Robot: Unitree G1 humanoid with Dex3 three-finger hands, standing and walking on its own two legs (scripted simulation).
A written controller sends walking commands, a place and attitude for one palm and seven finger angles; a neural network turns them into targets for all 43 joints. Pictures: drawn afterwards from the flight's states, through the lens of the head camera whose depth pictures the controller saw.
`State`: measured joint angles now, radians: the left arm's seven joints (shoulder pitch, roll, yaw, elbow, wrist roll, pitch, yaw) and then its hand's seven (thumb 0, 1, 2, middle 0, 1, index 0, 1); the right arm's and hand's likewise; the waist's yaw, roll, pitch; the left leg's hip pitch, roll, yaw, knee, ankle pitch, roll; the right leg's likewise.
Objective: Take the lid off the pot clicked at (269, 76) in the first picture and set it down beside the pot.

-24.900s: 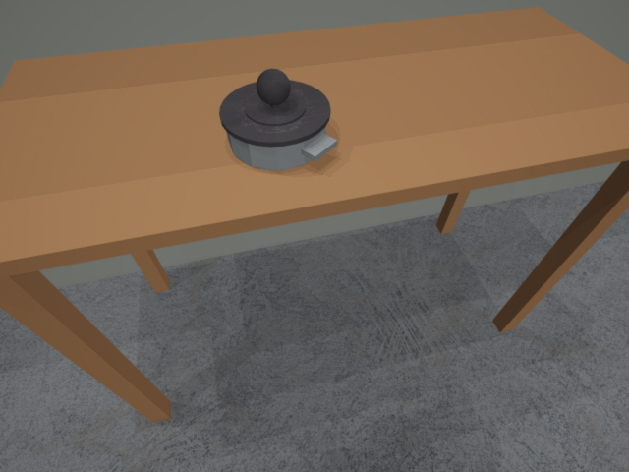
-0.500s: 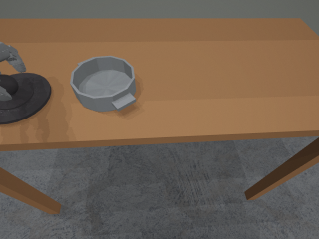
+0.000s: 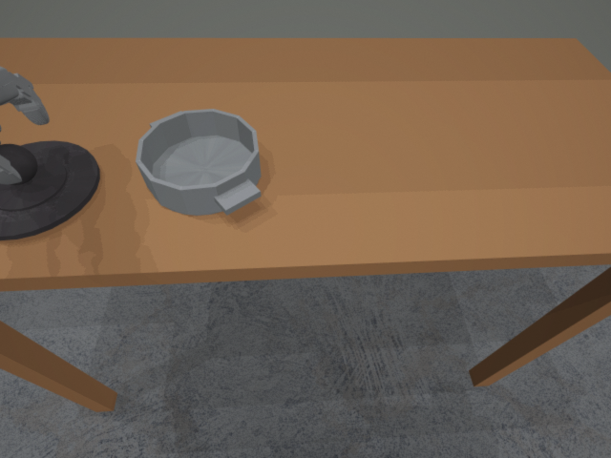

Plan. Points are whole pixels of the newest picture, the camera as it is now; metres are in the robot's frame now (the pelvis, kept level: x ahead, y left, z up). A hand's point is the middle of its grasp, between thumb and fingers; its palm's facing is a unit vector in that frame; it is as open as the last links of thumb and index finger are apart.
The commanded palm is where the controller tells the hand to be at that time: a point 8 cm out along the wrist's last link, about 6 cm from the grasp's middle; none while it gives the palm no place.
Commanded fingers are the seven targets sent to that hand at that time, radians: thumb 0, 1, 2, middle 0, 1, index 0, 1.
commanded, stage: raise the empty hand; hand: left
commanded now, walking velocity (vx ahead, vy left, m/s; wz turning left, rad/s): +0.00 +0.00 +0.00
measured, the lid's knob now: (12, 164) +0.46 +0.36 +0.13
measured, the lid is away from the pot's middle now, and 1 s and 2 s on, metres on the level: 0.23 0.23 0.23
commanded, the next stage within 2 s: draw the hand back to the body in 1.08 s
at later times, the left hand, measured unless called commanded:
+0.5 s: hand out of the picture +0.45 +0.35 +0.24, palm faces -0.25 -0.11 -0.96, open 11.0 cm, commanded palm +0.45 +0.35 +0.30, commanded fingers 0.00 -0.14 0.91 -0.49 -0.60 -0.49 -0.60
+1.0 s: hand out of the picture +0.46 +0.36 +0.28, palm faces -0.20 -0.12 -0.97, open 11.0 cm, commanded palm +0.46 +0.36 +0.35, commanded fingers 0.00 -0.14 0.91 -0.49 -0.60 -0.49 -0.60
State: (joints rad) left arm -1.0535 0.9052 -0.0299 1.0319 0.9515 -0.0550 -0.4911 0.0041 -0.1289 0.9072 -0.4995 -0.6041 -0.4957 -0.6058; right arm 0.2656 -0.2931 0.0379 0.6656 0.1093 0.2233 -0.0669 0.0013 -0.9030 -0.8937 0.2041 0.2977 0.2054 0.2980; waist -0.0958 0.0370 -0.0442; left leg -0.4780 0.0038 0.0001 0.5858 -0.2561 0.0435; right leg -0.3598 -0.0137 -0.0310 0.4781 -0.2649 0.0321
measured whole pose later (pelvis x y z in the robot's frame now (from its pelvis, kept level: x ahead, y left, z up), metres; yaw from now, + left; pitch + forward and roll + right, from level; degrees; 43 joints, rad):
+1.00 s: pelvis +0.02 -0.01 +0.01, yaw +0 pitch +8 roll -1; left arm -1.28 1.01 -0.07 1.07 1.01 0.08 -0.57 0.00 -0.13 0.91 -0.50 -0.60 -0.50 -0.60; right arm 0.26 -0.31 0.05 0.67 0.11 0.22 -0.05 0.00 -0.90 -0.89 0.20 0.30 0.20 0.30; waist -0.09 0.05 -0.03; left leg -0.39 0.00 0.01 0.49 -0.24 0.03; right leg -0.28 -0.01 -0.02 0.40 -0.25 0.03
